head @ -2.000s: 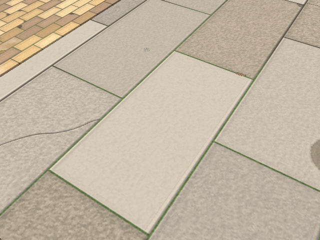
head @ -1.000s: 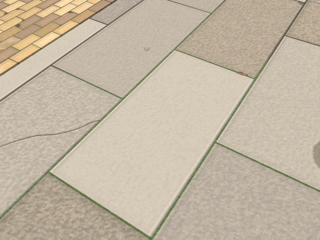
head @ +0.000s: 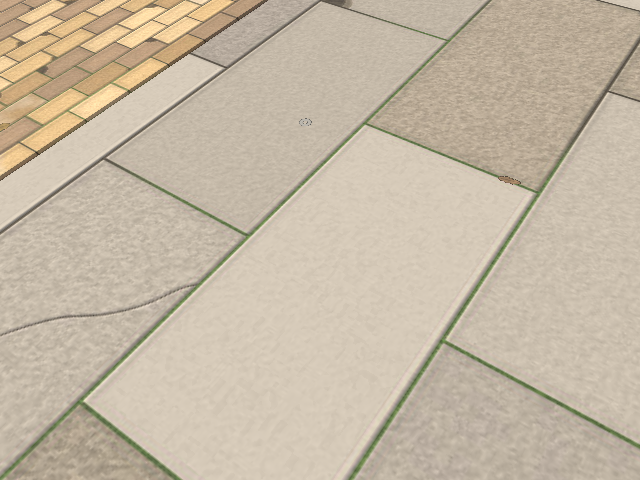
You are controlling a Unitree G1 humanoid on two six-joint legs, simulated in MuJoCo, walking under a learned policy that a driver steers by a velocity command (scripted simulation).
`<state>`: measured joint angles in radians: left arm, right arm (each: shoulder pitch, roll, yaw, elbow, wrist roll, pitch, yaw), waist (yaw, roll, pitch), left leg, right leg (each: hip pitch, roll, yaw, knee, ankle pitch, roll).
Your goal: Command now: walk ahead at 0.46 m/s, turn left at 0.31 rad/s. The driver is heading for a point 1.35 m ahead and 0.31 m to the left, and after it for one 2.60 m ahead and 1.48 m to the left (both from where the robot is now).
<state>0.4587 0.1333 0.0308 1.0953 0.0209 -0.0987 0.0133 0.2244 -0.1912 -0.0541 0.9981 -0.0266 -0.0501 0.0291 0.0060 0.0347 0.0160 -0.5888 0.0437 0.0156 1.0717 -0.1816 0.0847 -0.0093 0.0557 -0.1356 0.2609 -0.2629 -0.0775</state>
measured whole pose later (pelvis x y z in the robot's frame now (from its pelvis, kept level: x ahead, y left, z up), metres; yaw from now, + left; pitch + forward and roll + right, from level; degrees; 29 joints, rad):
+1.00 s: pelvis +0.58 +0.07 +0.00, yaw +25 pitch +0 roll -1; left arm 0.30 0.23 0.05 0.90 0.02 -0.09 -0.01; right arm 0.26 -0.25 -0.05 0.88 -0.04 -0.05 0.02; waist 0.00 0.04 0.04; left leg -0.47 0.00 -0.05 1.11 -0.30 0.07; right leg -0.20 0.06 -0.07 0.36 -0.16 -0.08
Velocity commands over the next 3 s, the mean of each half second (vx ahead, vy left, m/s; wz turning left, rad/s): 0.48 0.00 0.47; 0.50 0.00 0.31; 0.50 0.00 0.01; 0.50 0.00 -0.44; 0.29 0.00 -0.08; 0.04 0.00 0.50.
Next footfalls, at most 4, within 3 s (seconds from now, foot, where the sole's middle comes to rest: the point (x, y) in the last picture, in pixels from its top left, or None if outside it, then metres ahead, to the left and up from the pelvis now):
0.26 left None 0.29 0.07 -0.78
0.80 right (335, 408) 0.67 0.03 -0.78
1.34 left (212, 344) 0.84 0.32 -0.78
1.90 right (248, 245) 1.15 0.26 -0.78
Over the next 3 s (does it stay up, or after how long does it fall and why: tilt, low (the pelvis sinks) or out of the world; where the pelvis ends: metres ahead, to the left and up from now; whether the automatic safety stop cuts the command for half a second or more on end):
stays up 1.29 0.30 -0.01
